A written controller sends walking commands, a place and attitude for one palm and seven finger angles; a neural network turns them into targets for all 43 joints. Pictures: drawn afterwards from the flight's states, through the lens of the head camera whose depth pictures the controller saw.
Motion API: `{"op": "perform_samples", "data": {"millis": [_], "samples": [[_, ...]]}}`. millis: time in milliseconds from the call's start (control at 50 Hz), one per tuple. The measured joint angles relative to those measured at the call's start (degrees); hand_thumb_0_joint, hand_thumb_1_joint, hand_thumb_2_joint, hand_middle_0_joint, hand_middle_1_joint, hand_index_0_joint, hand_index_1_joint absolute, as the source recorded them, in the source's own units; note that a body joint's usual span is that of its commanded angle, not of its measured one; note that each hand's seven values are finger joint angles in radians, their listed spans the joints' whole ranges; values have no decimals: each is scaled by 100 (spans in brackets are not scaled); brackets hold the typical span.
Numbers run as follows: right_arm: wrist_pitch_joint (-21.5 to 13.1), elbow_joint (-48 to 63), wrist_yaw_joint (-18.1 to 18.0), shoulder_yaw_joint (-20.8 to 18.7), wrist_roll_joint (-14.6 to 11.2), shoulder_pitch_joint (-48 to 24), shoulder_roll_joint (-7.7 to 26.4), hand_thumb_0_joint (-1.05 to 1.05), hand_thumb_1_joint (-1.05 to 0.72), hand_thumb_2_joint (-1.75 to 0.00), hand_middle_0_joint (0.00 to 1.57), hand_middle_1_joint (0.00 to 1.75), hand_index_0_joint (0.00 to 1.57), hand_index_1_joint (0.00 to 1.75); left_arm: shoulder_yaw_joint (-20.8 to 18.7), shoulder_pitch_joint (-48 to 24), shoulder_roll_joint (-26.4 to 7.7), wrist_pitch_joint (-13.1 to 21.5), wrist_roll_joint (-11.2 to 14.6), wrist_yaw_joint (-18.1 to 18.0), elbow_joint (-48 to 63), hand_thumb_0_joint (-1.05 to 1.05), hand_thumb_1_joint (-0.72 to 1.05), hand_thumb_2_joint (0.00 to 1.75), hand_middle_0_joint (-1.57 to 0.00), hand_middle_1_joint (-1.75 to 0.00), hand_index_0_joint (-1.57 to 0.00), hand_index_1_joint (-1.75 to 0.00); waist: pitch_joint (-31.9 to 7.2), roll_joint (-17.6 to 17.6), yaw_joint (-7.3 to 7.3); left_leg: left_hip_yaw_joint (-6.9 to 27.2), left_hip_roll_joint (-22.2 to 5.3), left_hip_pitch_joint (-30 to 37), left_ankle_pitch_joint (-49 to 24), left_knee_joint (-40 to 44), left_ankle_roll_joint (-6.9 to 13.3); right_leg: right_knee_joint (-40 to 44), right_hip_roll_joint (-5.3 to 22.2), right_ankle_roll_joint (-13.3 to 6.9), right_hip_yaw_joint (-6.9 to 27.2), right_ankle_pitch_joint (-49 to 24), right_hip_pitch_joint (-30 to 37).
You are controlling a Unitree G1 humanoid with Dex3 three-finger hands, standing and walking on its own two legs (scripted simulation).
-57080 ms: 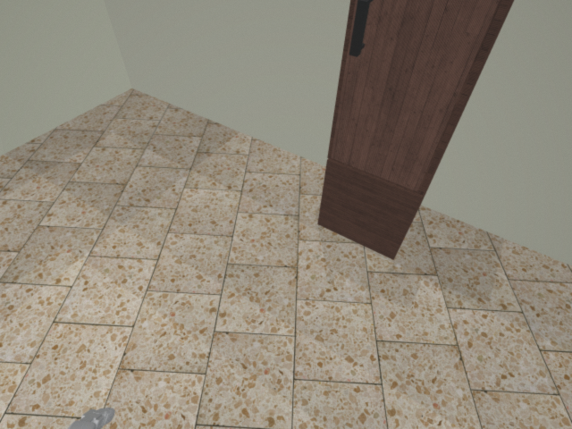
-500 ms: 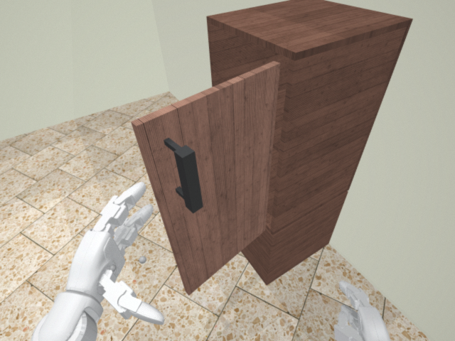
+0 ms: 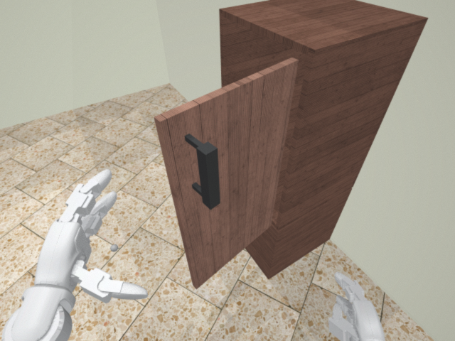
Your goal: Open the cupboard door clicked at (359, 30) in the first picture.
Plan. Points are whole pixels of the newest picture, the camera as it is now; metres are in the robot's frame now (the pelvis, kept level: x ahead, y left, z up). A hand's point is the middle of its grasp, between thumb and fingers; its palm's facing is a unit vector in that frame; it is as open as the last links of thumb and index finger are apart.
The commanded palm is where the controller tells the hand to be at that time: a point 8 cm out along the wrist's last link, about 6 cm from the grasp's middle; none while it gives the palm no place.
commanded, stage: draw the hand back to the body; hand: left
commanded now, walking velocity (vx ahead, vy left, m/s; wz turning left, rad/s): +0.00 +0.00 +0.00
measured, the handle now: (201, 171) +0.36 +0.09 +0.14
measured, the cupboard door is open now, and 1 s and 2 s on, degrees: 100 100 100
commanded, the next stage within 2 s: step back with the hand held close in 0.98 s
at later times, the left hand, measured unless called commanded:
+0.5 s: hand (70, 224) +0.23 +0.26 +0.15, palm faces +0.35 -0.86 -0.37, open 10.3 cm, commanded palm +0.18 +0.31 +0.17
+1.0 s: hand (68, 225) +0.23 +0.26 +0.15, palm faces +0.40 -0.83 -0.38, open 7.5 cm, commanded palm +0.18 +0.30 +0.17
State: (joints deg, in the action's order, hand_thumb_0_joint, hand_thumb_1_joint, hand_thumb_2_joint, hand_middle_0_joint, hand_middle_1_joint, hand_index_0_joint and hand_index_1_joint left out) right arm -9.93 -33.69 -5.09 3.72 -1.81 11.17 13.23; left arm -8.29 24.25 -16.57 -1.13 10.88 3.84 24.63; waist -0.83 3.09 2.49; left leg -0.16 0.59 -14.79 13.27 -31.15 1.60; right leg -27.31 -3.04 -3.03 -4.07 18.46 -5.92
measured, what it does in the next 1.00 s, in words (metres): stands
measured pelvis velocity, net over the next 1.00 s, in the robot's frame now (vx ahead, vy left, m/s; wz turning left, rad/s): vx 0.03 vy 0.00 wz -0.03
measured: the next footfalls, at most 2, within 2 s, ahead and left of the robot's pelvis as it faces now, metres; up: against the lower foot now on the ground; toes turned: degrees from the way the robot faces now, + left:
none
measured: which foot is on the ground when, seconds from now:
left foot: down 0.00-1.00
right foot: down 0.00-1.00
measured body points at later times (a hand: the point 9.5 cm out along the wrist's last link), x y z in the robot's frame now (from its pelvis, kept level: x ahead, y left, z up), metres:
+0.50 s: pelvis +0.03 +0.02 +0.01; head +0.01 +0.01 +0.46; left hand +0.21 +0.30 +0.17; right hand +0.21 -0.20 -0.08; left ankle +0.04 +0.10 -0.73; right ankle -0.03 -0.08 -0.73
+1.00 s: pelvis +0.03 +0.00 +0.01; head +0.01 -0.02 +0.46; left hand +0.20 +0.30 +0.17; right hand +0.21 -0.23 -0.08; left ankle +0.04 +0.10 -0.73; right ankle -0.03 -0.08 -0.73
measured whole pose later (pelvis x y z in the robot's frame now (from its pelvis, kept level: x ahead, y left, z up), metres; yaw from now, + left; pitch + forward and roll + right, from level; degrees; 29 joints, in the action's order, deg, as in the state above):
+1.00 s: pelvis +0.03 +0.00 +0.01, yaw -2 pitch -3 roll +0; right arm -2.7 -36.6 -3.7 1.3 -0.7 10.4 12.9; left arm -18.1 26.4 -20.1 3.2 5.2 -5.9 20.5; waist 0.5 2.8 3.6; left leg -2.0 0.8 -7.9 11.5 -22.7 1.7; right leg -17.9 -2.8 -2.7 -1.8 15.4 0.7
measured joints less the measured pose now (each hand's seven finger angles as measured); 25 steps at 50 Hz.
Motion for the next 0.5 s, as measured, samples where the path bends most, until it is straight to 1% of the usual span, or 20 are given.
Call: {"op": "perform_samples", "data": {"millis": [40, 80, 140, 180, 320, 500], "samples": [[70, 2, 18, 7, 51, -47, -50, 1, -90, -90, 20, 30, 20, 30, 8, 126, 24, 155, -212, -320, 60, -1, -34, 37, -16, -31, -16, -30, 70, -24, 11, -47, 8, 80, -58, 137, 22, 129, 12, 27, 49, -73, 63], [133, -9, 46, 7, 91, -62, -79, 1, -90, -90, 20, 30, 20, 30, 35, 229, 43, 262, -369, -548, 83, -1, -28, 39, -16, -31, -16, -30, 133, -39, 37, -87, 30, 165, -108, 268, 46, 242, 36, 55, 91, -130, 129], [223, -71, 76, 2, 133, -57, -101, 1, -90, -90, 20, 30, 20, 30, 54, 327, 27, 365, -531, -765, 82, -1, -19, 43, -17, -31, -16, -30, 195, -43, 80, -130, 76, 289, -162, 436, 85, 378, 83, 95, 134, -179, 231], [284, -129, 88, -1, 153, -48, -111, 1, -90, -90, 20, 30, 20, 30, 25, 358, -16, 406, -595, -857, 69, 0, -12, 46, -17, -31, -16, -30, 207, -41, 102, -152, 105, 364, -182, 526, 109, 457, 113, 120, 156, -198, 297], [485, -257, 135, -40, 161, -43, -129, 1, -90, -90, 20, 30, 20, 30, -308, 356, -158, 488, -665, -996, -41, 0, 11, 56, -18, -31, -17, -30, 186, -55, 109, -221, 167, 567, -174, 713, 160, 640, 177, 176, 230, -213, 482], [631, -243, 172, -154, 148, -70, -64, 1, -90, -90, 20, 30, 20, 30, -684, 323, -303, 466, -644, -995, -172, 1, 42, 69, -19, -31, -19, -30, 139, -83, 85, -277, 175, 651, -133, 798, 167, 754, 190, 192, 293, -209, 561]]}}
